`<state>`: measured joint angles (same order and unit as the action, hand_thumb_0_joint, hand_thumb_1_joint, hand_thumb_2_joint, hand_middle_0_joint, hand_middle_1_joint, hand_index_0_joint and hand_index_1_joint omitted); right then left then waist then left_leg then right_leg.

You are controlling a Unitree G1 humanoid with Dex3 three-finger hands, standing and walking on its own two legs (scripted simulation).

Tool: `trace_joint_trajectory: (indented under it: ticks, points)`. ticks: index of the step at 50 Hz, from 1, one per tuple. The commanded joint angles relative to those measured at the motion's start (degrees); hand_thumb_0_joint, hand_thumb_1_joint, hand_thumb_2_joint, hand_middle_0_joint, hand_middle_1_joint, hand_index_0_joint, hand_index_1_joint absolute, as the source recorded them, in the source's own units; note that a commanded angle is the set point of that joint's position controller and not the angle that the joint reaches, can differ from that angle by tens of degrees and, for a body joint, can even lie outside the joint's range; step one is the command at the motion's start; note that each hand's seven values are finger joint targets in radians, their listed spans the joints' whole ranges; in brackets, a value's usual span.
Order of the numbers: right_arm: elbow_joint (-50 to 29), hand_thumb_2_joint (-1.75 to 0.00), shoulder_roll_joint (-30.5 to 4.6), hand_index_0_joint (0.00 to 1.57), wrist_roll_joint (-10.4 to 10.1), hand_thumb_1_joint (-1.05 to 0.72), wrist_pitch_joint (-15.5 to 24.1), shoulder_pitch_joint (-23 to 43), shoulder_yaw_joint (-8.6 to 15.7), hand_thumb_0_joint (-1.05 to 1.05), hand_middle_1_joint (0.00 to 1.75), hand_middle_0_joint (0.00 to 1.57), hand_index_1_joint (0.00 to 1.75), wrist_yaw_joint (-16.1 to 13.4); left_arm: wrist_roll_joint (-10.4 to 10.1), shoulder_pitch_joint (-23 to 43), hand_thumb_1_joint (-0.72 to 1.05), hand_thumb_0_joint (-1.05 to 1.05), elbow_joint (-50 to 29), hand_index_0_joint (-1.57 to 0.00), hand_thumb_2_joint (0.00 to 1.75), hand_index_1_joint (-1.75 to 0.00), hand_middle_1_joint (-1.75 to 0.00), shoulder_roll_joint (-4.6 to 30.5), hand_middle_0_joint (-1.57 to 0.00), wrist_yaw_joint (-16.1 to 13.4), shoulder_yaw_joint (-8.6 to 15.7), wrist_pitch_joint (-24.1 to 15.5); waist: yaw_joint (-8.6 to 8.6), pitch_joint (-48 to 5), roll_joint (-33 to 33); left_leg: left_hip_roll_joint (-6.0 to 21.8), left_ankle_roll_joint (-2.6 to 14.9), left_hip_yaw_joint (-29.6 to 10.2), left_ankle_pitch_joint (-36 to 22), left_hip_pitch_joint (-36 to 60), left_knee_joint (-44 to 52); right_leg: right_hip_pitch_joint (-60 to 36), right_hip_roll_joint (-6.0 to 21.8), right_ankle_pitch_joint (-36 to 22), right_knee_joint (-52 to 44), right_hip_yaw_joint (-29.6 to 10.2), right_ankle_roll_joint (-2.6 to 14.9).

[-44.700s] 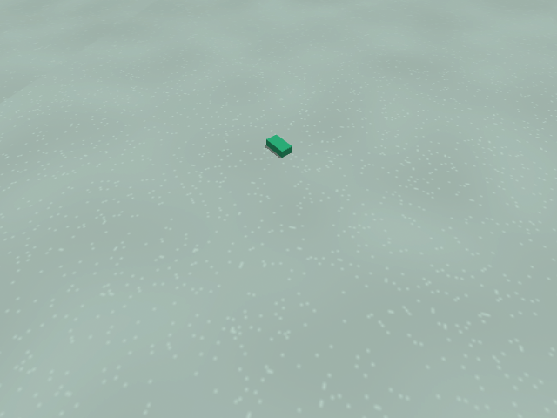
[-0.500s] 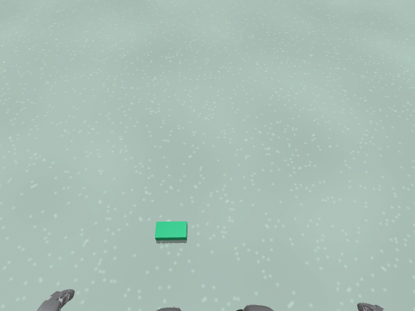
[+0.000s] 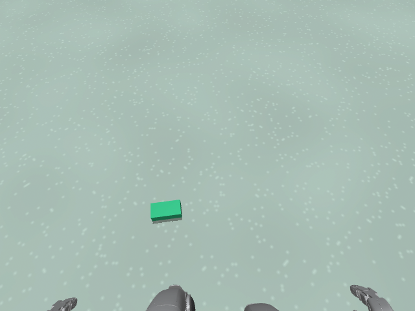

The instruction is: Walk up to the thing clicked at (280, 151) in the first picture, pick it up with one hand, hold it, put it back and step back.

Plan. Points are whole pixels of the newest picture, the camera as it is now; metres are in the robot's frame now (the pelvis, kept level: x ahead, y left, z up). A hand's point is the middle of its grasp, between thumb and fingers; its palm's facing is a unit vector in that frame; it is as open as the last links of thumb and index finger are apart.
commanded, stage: step back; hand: left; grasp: from above
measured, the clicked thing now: (166, 210) +0.59 +0.22 -0.73
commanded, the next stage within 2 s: none
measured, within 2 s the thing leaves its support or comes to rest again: neither
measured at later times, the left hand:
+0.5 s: hand out of the picture -0.04 +0.26 -0.13, palm faces +0.06 -0.94 -0.34, open 7.4 cm
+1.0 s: hand out of the picture -0.22 +0.22 -0.11, palm faces +0.04 -0.89 -0.45, open 7.4 cm
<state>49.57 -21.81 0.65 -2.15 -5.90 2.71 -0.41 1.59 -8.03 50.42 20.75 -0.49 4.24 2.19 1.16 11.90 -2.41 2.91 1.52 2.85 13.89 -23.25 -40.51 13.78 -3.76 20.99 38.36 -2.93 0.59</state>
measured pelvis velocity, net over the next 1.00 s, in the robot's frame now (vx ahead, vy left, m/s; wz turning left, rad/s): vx -0.30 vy -0.06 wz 0.06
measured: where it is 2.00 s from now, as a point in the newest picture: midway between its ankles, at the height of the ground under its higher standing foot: outside the picture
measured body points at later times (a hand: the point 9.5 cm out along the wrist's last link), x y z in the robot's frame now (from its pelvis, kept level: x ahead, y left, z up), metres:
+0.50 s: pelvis -0.14 -0.01 +0.02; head -0.09 +0.03 +0.46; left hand -0.04 +0.31 -0.11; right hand -0.04 -0.31 -0.09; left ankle -0.13 +0.11 -0.72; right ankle -0.12 -0.15 -0.63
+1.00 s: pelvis -0.30 -0.06 +0.01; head -0.24 -0.08 +0.46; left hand -0.22 +0.27 -0.08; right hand -0.20 -0.37 -0.12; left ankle -0.34 +0.08 -0.66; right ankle -0.25 -0.17 -0.72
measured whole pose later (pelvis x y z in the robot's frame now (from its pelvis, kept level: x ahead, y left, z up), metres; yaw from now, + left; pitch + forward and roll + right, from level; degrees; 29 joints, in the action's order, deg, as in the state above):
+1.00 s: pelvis -0.30 -0.06 +0.01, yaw +3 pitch -1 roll +2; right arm 49.5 -23.4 0.0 -2.6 -11.0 2.5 -1.6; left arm 2.6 -9.7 46.2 20.6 -1.0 4.0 2.5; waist -0.7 8.3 -1.5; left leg -5.2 -1.2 -6.2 28.4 -22.3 -57.2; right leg 20.3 0.9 14.3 35.4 -1.5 0.9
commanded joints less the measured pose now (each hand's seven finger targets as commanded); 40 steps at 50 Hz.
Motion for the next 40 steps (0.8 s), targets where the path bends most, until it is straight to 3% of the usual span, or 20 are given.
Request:
trace_joint_trajectory:
  ticks: [1,2,5,7,11,13,16,17,18,19,20,22,23,30,33,36,37,38,39,40]
  points:
    - [-5.03,-0.9,-10.95,0.2,-0.4,-0.9,0.13,1.63,3.58,0.0,0.3,0.2,0.3,-1.32,1.1,-1.59,0.9,0.0,-6.7,-0.2,0.9,-0.3,-0.3,22.09,-0.2,-0.35,5.71,-1.39,-4.29,-10.48,20.03,-8.75,-2.17,-7.54,22.75,-2.93,-21.33,7.88,27.21,-9.62,-22.94,-32.07,18.36]
    - [-3.59,-0.9,-12.85,0.2,-0.22,-0.9,-0.04,-1.01,4.43,0.0,0.3,0.2,0.3,-1.45,1.04,3.18,0.9,0.0,-8.44,-0.2,0.9,-0.3,-0.3,20.55,-0.2,-0.7,5.63,-1.69,-1.96,-6.71,17.07,-6.38,-2.37,-12.02,21.46,1.14,-28.45,15.16,27.62,-9.36,-23.58,-31.88,18.41]
    - [-0.94,-0.9,-11.44,0.2,-1.03,-0.9,0.29,-5.48,3.26,0.0,0.3,0.2,0.3,-0.99,0.27,6.44,0.9,0.0,-9.79,-0.2,0.9,-0.3,-0.3,13.62,-0.2,-1.0,4.02,-1.82,1.2,-6.98,9.87,-10.82,-1.76,-12.2,13.87,-2.26,-29.24,7.43,15.48,-22.31,-17.38,-11.4,10.63]
    - [-0.9,-0.9,-11.07,0.2,-0.86,-0.9,0.6,-5.76,2.48,0.0,0.3,0.2,0.3,-1.2,0.54,3.66,0.9,0.0,-9.69,-0.2,0.9,-0.3,-0.3,12.7,-0.2,-0.83,4.02,-1.51,-1.26,-8.92,10.19,-11.08,-2.86,-10.73,12.7,-2.02,-28.58,4.21,13.36,-20.84,-15.8,-10.1,10.14]
    - [-2.8,-0.9,-10.58,0.2,-0.85,-0.9,1.36,-4.42,1.98,0.0,0.3,0.2,0.3,-1.39,0.91,-2.03,0.9,0.0,-9.56,-0.2,0.9,-0.3,-0.3,12.16,-0.2,-1.2,3.96,-0.84,-4.38,-14.07,12.36,-7.6,-3.83,-7.62,16.1,-5.64,-10.33,-12.64,15.23,-25.16,-12.37,-11.17,11.62]
    - [-2.81,-0.9,-10.32,0.2,-0.3,-0.9,1.88,-6.13,2.05,0.0,0.3,0.2,0.3,-1.51,0.57,-1.99,0.9,0.0,-10.08,-0.2,0.9,-0.3,-0.3,12.85,-0.2,-1.25,4.02,-0.38,-3.7,-17.41,14.5,-4.08,-2.57,-6.68,14.95,-1.89,2.05,-15.95,16.92,-30.76,-8.87,-12.04,11.2]
    - [-1.26,-0.9,-10.36,0.2,0.84,-0.9,2.49,-9.97,3.03,0.0,0.3,0.2,0.3,-1.34,-0.6,-0.31,0.9,0.0,-10.78,-0.2,0.9,-0.3,-0.3,13.59,-0.2,-0.69,3.18,0.89,-1.29,-17.93,11.5,-4.03,-1.14,-4.37,-5.88,10.55,21.88,-8.44,13.16,-27.95,-2.12,-7.96,6.46]
    - [-1.53,-0.9,-13.53,0.2,1.77,-0.9,2.59,-9.87,4.11,0.0,0.3,0.2,0.3,-1.26,-0.67,-0.89,0.9,0.0,-11.14,-0.2,0.9,-0.3,-0.3,11.68,-0.2,-0.5,2.7,1.25,-1.67,-17.76,4.49,3.06,1.0,-14.82,-8.76,16.56,21.16,2.36,9.51,-16.54,1.74,-5.92,3.55]
    - [-2.46,-0.9,-19.16,0.2,2.36,-0.9,2.35,-7.07,5.3,0.0,0.3,0.2,0.3,-0.97,-0.96,-0.83,0.9,0.0,-11.55,-0.2,0.9,-0.3,-0.3,9.72,-0.2,-0.47,2.33,1.12,-2.04,-15.2,-9.66,14.68,6.49,-29.87,-16.32,19.81,22.42,16.06,0.21,5.74,11.32,0.24,0.79]
    - [-3.9,-0.9,-22.4,0.2,1.85,-0.9,2.19,-6.0,5.8,0.0,0.3,0.2,0.3,-0.65,-0.14,3.55,0.9,0.0,-12.06,-0.2,0.9,-0.3,-0.3,12.5,-0.2,-1.42,3.71,1.0,1.86,-13.16,-10.81,21.54,15.12,-34.06,-18.34,8.62,22.36,12.8,-0.9,17.01,21.39,-4.53,-0.62]
    - [-4.18,-0.9,-20.84,0.2,1.72,-0.9,2.71,-3.76,5.61,0.0,0.3,0.2,0.3,-1.05,0.2,5.05,0.9,0.0,-11.6,-0.2,0.9,-0.3,-0.3,13.53,-0.2,-1.47,3.95,0.94,1.35,-10.81,-9.2,22.01,16.44,-34.47,-18.33,4.11,22.84,10.87,0.11,14.85,28.58,-8.33,-0.32]
    - [-4.99,-0.9,-15.28,0.2,2.1,-0.9,2.88,0.54,3.93,0.0,0.3,0.2,0.3,-1.41,-0.88,0.8,0.9,0.0,-9.32,-0.2,0.9,-0.3,-0.3,12.26,-0.2,-0.82,3.93,1.0,-2.38,-11.28,-4.1,12.6,11.64,-18.95,-26.83,9.83,18.32,13.95,-2.73,8.7,33.82,-9.74,0.36]
    - [-5.31,-0.9,-14.03,0.2,1.72,-0.9,2.81,1.26,3.58,0.0,0.3,0.2,0.3,-1.57,-1.19,-1.44,0.9,0.0,-8.52,-0.2,0.9,-0.3,-0.3,12.23,-0.2,-0.68,4.01,0.99,-3.84,-10.85,-3.79,10.3,9.92,-15.3,-27.08,10.41,17.2,15.26,-3.21,6.7,34.87,-9.34,0.44]
    - [-5.54,-0.9,-14.24,0.2,1.06,-0.9,2.11,-4.94,4.51,0.0,0.3,0.2,0.3,-1.6,-0.24,-1.51,0.9,0.0,-8.85,-0.2,0.9,-0.3,-0.3,11.01,-0.2,-0.47,3.53,-0.12,0.82,-13.52,-7.23,11.46,13.46,-15.42,-25.29,20.38,12.6,13.46,0.02,9.29,16.87,-4.6,-3.0]
    - [-6.5,-0.9,-15.5,0.2,1.3,-0.9,1.26,-2.61,4.76,0.0,0.3,0.2,0.3,-1.12,-0.18,-4.27,0.9,0.0,-6.8,-0.2,0.9,-0.3,-0.3,10.81,-0.2,-0.28,3.29,-0.57,-0.13,-15.25,-10.38,10.53,11.16,-14.56,-19.55,16.34,11.23,5.52,2.37,6.08,1.71,0.15,-1.9]
    - [-7.48,-0.9,-14.65,0.2,0.01,-0.9,0.13,0.39,4.02,0.0,0.3,0.2,0.3,-0.81,0.37,-10.43,0.9,0.0,-2.97,-0.2,0.9,-0.3,-0.3,11.1,-0.2,-0.35,3.42,-1.4,-3.37,-17.88,-6.67,6.7,6.38,-11.97,-14.27,9.81,4.31,-5.66,1.92,-10.18,-16.77,1.26,0.51]
    - [-7.85,-0.9,-12.53,0.2,-0.44,-0.9,-0.06,0.2,3.41,0.0,0.3,0.2,0.3,-0.67,1.03,-9.98,0.9,0.0,-3.5,-0.2,0.9,-0.3,-0.3,14.15,-0.2,-0.27,4.28,-1.67,-3.11,-17.1,-0.33,1.99,3.43,-11.64,-4.9,1.8,-0.59,-8.28,7.05,-11.17,-15.7,-8.39,1.97]
    - [-8.94,-0.9,-9.45,0.2,-0.74,-0.9,0.08,0.16,2.61,0.0,0.3,0.2,0.3,-0.93,1.17,-8.42,0.9,0.0,-4.72,-0.2,0.9,-0.3,-0.3,19.1,-0.2,-0.14,5.59,-1.62,-3.12,-14.35,13.78,-8.12,-0.12,-8.74,13.79,-9.43,-9.39,-7.74,17.48,-11.77,-18.21,-22.67,7.07]
    - [-8.79,-0.9,-11.34,0.2,-0.12,-0.9,-0.12,1.53,3.77,0.0,0.3,0.2,0.3,-2.21,1.58,-3.52,0.9,0.0,-7.13,-0.2,0.9,-0.3,-0.3,24.59,-0.2,-0.24,6.41,-1.36,-5.68,-11.97,20.85,-7.76,-1.81,-10.73,23.5,-5.01,-22.96,7.47,27.73,-12.11,-21.54,-32.25,16.78]
    - [-7.55,-0.9,-13.55,0.2,-0.45,-0.9,-0.08,0.96,4.65,0.0,0.3,0.2,0.3,-2.09,1.08,-0.35,0.9,0.0,-8.11,-0.2,0.9,-0.3,-0.3,21.98,-0.2,-0.56,5.8,-1.54,-3.6,-7.94,17.98,-5.86,-1.6,-13.84,21.5,-1.09,-28.29,15.38,27.8,-11.37,-23.07,-31.49,16.65]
